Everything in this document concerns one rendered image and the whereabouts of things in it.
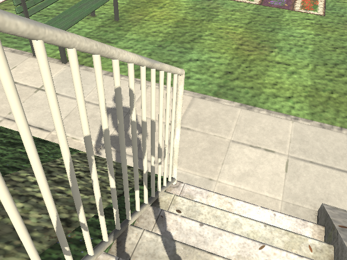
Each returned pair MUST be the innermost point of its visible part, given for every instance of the stairs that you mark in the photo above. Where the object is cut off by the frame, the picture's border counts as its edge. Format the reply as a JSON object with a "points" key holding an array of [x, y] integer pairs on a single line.
{"points": [[187, 222]]}

